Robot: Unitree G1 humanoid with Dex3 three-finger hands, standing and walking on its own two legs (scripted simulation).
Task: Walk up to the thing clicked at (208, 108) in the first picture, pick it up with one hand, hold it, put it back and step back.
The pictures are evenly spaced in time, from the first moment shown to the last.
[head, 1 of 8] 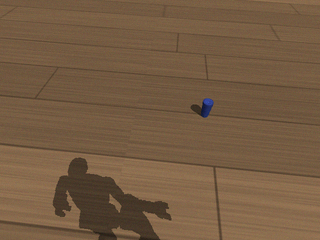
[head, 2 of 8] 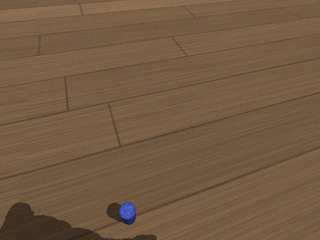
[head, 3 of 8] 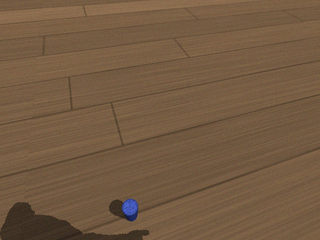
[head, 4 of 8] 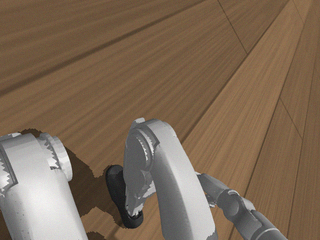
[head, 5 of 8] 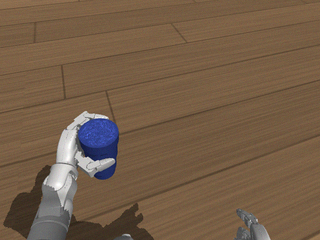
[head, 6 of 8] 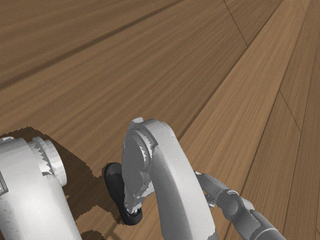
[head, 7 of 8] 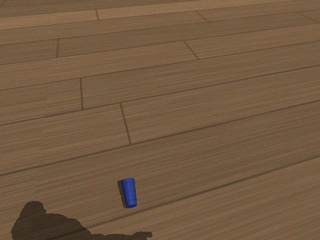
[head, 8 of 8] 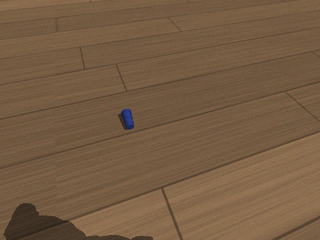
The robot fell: no
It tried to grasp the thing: yes
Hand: left
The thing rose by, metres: 0.69
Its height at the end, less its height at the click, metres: -0.04
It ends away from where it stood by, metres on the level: 0.12
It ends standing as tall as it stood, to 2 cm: no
